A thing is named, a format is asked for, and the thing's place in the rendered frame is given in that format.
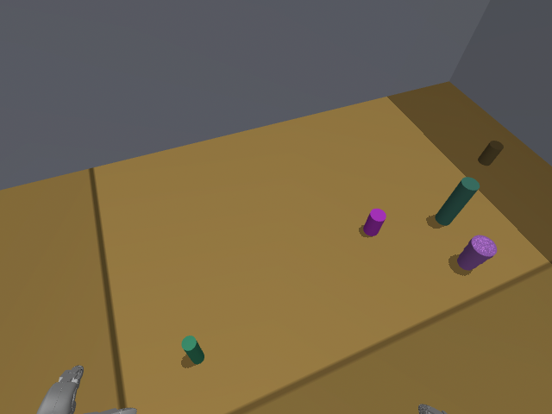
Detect left robot hand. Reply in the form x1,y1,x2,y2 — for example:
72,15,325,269
36,366,137,414

